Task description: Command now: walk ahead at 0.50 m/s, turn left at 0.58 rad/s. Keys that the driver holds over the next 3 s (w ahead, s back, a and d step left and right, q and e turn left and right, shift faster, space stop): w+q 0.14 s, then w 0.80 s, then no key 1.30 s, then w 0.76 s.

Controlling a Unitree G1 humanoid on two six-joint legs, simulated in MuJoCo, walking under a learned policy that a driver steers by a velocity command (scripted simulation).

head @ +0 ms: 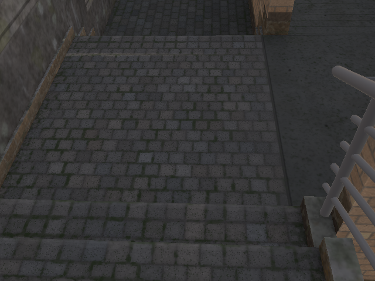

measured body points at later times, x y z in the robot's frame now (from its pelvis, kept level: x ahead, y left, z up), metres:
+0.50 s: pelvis +0.27 +0.05 -0.17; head +0.30 +0.05 +0.28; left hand +0.15 +0.27 -0.30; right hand +0.46 -0.13 -0.30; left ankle +0.32 +0.14 -0.89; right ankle +0.13 -0.12 -0.64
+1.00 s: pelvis +0.56 -0.02 -0.33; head +0.57 -0.05 +0.12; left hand +0.65 +0.25 -0.42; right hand +0.56 -0.28 -0.48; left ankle +0.37 +0.14 -0.79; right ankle +0.62 -0.11 -1.06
